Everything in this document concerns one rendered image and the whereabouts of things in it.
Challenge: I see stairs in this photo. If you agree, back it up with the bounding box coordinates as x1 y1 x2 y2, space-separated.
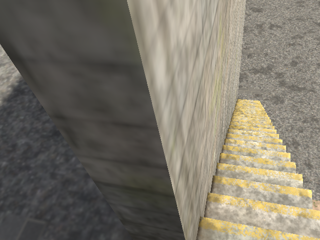
196 99 320 240

